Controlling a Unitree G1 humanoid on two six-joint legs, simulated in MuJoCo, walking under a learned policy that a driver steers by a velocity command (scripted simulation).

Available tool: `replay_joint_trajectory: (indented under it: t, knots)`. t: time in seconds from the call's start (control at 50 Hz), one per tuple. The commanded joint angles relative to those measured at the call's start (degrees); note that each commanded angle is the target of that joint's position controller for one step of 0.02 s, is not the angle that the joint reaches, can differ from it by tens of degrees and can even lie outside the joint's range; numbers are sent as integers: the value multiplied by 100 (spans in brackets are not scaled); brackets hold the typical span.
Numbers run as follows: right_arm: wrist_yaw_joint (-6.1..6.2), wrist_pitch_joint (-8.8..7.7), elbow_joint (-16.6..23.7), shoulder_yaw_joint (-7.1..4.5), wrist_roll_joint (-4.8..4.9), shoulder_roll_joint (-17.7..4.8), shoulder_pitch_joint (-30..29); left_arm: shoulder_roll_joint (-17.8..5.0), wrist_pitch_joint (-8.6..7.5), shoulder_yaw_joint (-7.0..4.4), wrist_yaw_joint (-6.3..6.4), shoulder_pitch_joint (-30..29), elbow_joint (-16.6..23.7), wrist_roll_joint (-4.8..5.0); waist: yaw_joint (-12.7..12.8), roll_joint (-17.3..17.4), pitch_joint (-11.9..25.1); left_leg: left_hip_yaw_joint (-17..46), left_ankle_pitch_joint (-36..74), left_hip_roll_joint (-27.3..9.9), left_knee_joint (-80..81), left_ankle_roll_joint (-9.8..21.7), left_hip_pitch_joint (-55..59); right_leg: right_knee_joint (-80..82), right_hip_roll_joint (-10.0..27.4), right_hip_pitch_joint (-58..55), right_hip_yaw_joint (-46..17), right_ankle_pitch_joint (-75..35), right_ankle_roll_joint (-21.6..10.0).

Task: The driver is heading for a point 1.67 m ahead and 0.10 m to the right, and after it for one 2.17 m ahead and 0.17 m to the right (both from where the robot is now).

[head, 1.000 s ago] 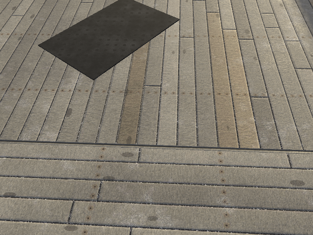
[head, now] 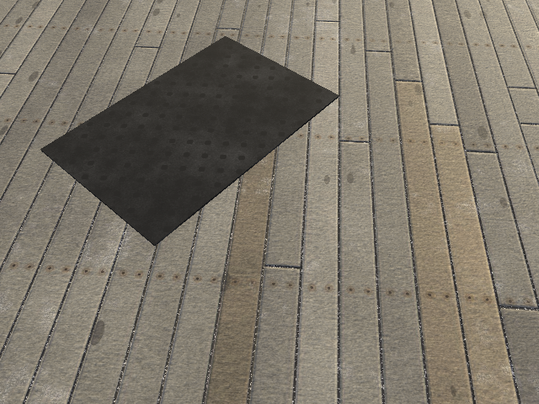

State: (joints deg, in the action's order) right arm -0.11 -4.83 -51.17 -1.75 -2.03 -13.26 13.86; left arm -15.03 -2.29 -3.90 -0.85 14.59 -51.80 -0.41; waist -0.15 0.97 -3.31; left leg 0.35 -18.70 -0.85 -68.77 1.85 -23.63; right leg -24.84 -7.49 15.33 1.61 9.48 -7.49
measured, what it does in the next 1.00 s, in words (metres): walks ahead: left foot, then right foot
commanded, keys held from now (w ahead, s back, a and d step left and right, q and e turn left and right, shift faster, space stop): w+e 0.18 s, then w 0.82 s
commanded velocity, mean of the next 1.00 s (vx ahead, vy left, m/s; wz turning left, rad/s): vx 0.50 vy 0.00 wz -0.22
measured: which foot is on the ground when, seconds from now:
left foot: up 0.00-0.36, down 0.38-0.92, up 0.94-1.00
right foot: down 0.00-0.40, up 0.42-0.88, down 0.90-1.00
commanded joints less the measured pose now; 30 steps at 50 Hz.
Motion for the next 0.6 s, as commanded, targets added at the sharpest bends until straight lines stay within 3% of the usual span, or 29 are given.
replay_joint_trajectory:
  t: [0.02, 0.06, 0.12, 0.26, 0.32, 0.34, 0.36, 0.38, 0.4, 0.42, 0.44, 0.46, 0.48, 0.52, 0.56, 0.6]
  knots:
    - [-43, 143, 415, -101, -90, -517, 231, -671, -141, -134, 52, 307, 191, 62, -169, -140, 280, 171, 111, -385, 412, -267, -793, 1238, 1580, -551, -1874, -1816, -963]
    - [-62, 218, 585, -82, -92, -492, -98, -836, -161, -179, 62, 463, 188, 61, -118, -222, 199, 34, 415, -409, 920, -423, -943, 1365, 1422, -395, -1748, -1752, -924]
    - [-80, 241, 903, -65, -64, -507, -890, -837, -128, -193, 60, 795, 180, 66, 154, -338, 58, -51, 1159, -398, 1852, -556, -1276, 1401, 1254, -548, -1765, -1705, -698]
    - [-140, 151, 1324, 44, 14, -486, -1894, -784, -91, -169, 137, 1401, 132, -19, 607, -492, 120, -119, 1814, -125, 3289, -365, -1290, 968, 1370, -1606, -1900, -2479, -450]
    - [-124, 77, 1264, -4, 22, -671, -1457, -894, -137, -167, 195, 1168, 179, -55, 305, -584, 172, -72, 1438, 21, 3861, -59, -366, 638, 1578, -1680, -1971, -3110, -240]
    - [-83, 48, 1119, -65, 28, -806, -992, -968, -161, -178, 192, 1054, 197, -60, 95, -596, 346, -125, 1160, 179, 3982, 58, 247, 209, 1535, -1666, -1907, -3809, -150]
    - [-23, -4, 883, -129, 26, -921, -235, -989, -180, -171, 161, 964, 193, -51, -278, -406, 720, -179, 1247, 245, 4339, 199, 1160, -689, 1296, -1568, -1672, -4086, -42]
    - [61, -63, 763, -208, -63, -1195, 587, -804, -217, -108, 118, 959, 286, -17, -617, -83, 1339, 601, 883, -530, 4391, 461, 2452, -1953, 1034, -859, -1473, -3031, 62]
    - [100, -24, 725, -364, -167, -1801, 1118, -299, -224, -2, 94, 1648, 383, 169, -448, 1103, 2109, 3017, 476, -2051, 4587, 1164, 4010, -3881, 182, 750, -845, 8, 324]
    - [31, 85, 615, -381, -6, -1617, 965, -626, -194, -41, 110, 1756, 296, 19, -303, 1151, 1977, 4386, 10, -2350, 5249, 1438, 3779, -4559, 53, 1610, -794, 2044, 296]
    - [0, 112, 724, -283, 72, -1143, 421, -725, -149, -61, 105, 1288, 297, -97, -150, 385, 952, 3641, -520, -2114, 5344, 1358, 2893, -4793, 420, 1905, -904, 1573, 276]
    - [-30, 94, 762, -197, 77, -801, 77, -646, -157, -25, 51, 831, 387, -130, -132, 2, 471, 2858, -252, -1793, 5509, 1218, 2213, -4513, 615, 1869, -883, 1187, 287]
    - [-25, 69, 716, -151, 47, -676, -19, -570, -138, -13, 10, 651, 450, -125, -33, 125, 233, 2262, 272, -1503, 5662, 1052, 1834, -4212, 774, 1775, -813, 1030, 301]
    - [-18, -14, 538, -124, 80, -643, 119, -482, -36, 20, -54, 720, 424, -201, 121, 425, 217, 1574, 1207, -1174, 5813, 913, 1496, -3881, 885, 1447, -684, 902, 403]
    - [-49, -104, 391, -148, 140, -713, 367, -430, 11, 44, -89, 651, 448, -213, 161, 424, 288, 1278, 1853, -1120, 5903, 992, 1564, -3721, 937, 1547, -533, 738, 482]
    - [-57, -123, 283, -171, 163, -776, 531, -387, 28, 80, -118, 209, 589, -213, 114, 375, 162, 1055, 1935, -1090, 6112, 1053, 1648, -3394, 1105, 1935, -376, 378, 579]
Velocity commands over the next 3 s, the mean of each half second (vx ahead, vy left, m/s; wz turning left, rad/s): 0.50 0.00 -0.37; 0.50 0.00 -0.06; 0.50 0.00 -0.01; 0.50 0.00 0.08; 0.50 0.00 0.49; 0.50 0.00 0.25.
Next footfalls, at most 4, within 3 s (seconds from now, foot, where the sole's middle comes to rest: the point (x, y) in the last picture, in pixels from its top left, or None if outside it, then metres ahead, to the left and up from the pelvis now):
0.38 left None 0.40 0.10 -0.77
0.90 right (343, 344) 0.62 -0.15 -0.77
1.44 left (291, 239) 0.95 -0.03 -0.77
1.98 right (363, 174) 1.20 -0.27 -0.77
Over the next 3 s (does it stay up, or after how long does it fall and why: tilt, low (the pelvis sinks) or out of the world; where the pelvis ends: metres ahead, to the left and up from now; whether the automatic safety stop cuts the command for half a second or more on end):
stays up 1.57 -0.09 0.00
